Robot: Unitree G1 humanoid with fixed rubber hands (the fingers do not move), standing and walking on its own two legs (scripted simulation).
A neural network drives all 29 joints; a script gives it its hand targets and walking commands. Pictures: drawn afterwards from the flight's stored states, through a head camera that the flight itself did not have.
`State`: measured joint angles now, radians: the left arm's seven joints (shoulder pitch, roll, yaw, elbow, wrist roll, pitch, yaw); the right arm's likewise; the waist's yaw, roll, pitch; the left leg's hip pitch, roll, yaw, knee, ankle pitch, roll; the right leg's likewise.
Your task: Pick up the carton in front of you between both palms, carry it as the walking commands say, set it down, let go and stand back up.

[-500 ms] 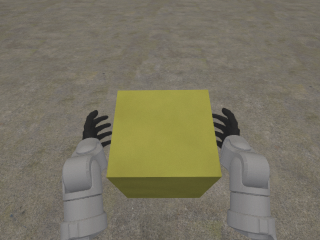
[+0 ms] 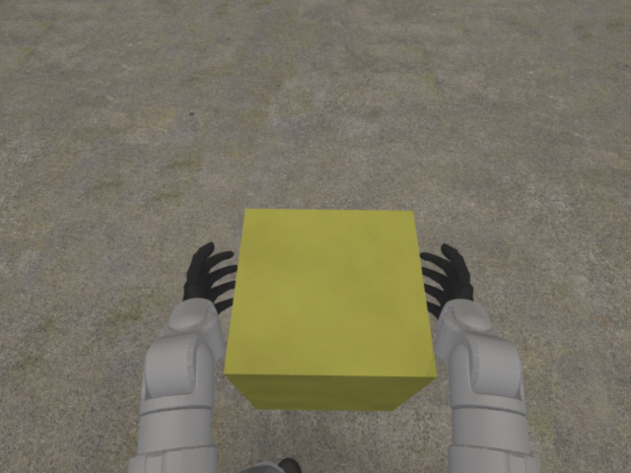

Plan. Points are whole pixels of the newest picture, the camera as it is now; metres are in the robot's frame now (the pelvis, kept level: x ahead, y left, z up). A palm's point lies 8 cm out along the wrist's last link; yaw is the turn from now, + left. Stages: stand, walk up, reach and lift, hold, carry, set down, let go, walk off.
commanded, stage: carry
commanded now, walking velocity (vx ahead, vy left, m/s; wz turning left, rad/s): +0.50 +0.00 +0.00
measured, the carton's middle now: (326, 320) +0.33 +0.00 -0.03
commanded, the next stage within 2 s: none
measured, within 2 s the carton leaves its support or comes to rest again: neither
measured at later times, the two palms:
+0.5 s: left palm (247, 144) +0.54 +0.12 +0.09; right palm (446, 136) +0.57 -0.18 +0.09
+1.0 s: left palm (243, 39) +0.87 +0.16 +0.08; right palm (395, 40) +0.86 -0.14 +0.08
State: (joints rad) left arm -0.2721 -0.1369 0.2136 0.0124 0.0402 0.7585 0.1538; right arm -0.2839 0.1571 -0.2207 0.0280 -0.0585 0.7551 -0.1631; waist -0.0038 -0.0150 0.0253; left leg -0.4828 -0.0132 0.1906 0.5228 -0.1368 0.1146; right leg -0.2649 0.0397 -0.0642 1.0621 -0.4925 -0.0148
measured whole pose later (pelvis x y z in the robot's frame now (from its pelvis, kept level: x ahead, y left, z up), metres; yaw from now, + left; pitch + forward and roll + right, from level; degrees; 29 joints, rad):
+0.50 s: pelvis +0.33 -0.05 +0.01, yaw +4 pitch +4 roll -1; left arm 0.09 -0.14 0.03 -0.46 0.00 1.11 0.17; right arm 0.09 0.14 -0.05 -0.48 0.00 1.12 -0.17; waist 0.03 0.02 -0.13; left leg -0.33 0.07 0.06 1.11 -0.43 0.01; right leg -0.36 -0.04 -0.24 0.49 -0.20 -0.06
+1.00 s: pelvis +0.64 +0.01 +0.01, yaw +0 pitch +4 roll +0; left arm 0.08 -0.14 0.04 -0.49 0.02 1.14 0.16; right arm 0.08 0.14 -0.04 -0.46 -0.01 1.12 -0.16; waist -0.03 -0.03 -0.09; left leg -0.37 0.05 0.25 0.47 -0.17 0.07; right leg -0.38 -0.07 -0.07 1.16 -0.38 -0.01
